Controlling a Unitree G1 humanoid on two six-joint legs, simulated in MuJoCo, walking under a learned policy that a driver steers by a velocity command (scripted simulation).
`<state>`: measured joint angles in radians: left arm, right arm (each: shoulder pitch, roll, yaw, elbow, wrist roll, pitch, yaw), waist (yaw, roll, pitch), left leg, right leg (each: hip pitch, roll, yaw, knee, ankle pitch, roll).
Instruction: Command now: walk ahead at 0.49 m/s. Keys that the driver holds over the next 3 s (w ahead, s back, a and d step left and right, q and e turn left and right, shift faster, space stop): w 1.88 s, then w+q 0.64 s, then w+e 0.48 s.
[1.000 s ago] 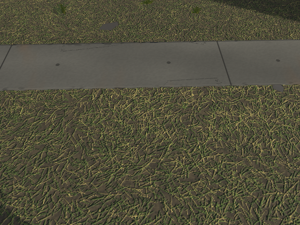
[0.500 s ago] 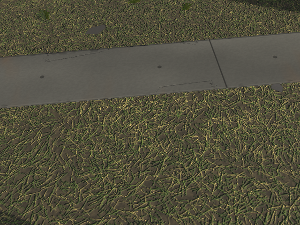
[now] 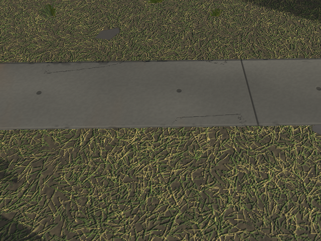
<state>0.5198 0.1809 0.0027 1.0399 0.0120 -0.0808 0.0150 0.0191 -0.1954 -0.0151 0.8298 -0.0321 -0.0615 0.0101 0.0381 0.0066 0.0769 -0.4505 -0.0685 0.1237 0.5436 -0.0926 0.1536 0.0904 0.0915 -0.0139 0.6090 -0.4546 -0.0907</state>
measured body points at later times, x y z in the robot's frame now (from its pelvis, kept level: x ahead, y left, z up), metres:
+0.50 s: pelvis +0.26 -0.02 +0.02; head +0.30 -0.03 +0.47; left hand +0.48 +0.18 -0.09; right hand +0.16 -0.25 -0.12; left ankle +0.12 +0.05 -0.71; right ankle +0.42 -0.13 -0.69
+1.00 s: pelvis +0.53 -0.05 +0.03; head +0.55 -0.05 +0.48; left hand +0.42 +0.17 -0.12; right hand +0.71 -0.26 -0.10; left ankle +0.69 +0.08 -0.67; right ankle +0.42 -0.12 -0.71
